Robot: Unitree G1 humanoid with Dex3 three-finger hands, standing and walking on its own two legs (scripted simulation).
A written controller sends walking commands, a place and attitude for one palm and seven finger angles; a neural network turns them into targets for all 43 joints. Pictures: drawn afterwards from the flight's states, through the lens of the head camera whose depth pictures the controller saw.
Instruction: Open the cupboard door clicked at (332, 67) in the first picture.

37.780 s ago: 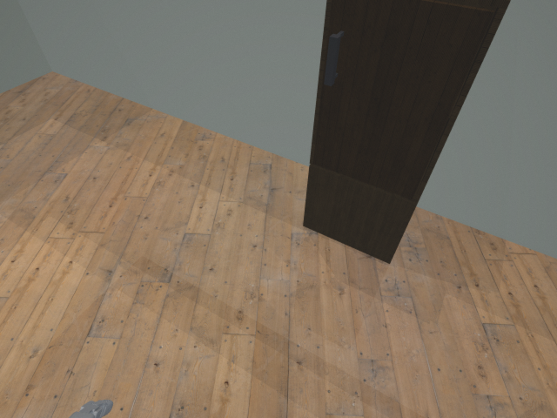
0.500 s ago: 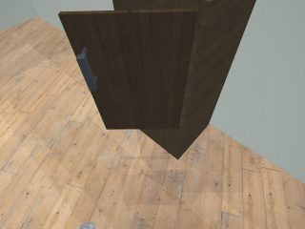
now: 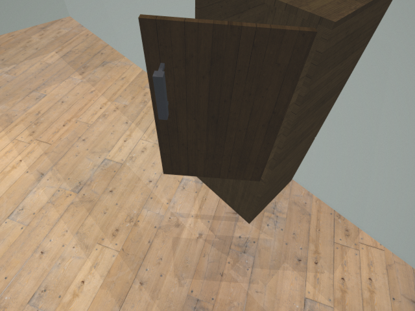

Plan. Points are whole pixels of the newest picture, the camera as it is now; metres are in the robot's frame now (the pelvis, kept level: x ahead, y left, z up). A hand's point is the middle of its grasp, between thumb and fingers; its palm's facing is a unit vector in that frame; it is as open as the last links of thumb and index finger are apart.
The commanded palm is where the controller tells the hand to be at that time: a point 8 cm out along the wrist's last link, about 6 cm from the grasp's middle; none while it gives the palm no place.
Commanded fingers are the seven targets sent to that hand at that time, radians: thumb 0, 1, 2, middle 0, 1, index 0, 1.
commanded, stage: come to a stop and stand still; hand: left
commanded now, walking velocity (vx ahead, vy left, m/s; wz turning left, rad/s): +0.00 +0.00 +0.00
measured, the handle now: (162, 91) +0.60 +0.18 +0.06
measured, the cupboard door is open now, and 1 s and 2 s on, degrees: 42 42 42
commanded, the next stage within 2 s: look again from close up in 0.54 s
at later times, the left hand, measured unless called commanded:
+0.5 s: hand out of the picture -0.03 +0.13 -0.18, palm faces +0.02 -0.99 -0.15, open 7.3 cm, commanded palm none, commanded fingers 0.00 0.90 0.90 -0.20 -0.30 -0.20 -0.30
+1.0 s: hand out of the picture +0.00 +0.15 -0.18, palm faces +0.02 -0.98 -0.22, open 7.4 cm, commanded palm none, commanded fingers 0.00 0.90 0.90 -0.20 -0.30 -0.20 -0.30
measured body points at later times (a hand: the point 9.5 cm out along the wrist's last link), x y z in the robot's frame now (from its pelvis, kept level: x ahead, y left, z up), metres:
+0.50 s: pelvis -0.02 -0.02 +0.00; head -0.01 -0.02 +0.45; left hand -0.03 +0.18 -0.17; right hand -0.07 -0.24 -0.16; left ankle +0.03 +0.08 -0.74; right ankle -0.07 -0.14 -0.74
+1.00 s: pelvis -0.01 -0.02 -0.01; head -0.01 -0.03 +0.44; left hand +0.00 +0.20 -0.16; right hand +0.01 -0.25 -0.17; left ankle +0.03 +0.08 -0.74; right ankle -0.07 -0.14 -0.74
